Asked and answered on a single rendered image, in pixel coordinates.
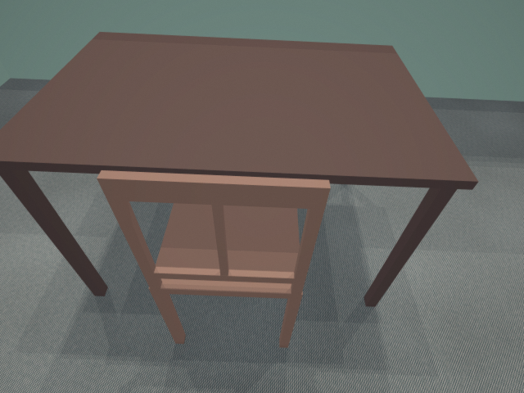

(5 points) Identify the table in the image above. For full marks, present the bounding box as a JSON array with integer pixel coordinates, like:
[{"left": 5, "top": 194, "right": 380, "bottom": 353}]
[{"left": 0, "top": 32, "right": 478, "bottom": 307}]

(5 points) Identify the chair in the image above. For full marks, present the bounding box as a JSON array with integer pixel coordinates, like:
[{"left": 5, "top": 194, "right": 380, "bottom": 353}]
[{"left": 97, "top": 170, "right": 331, "bottom": 348}]

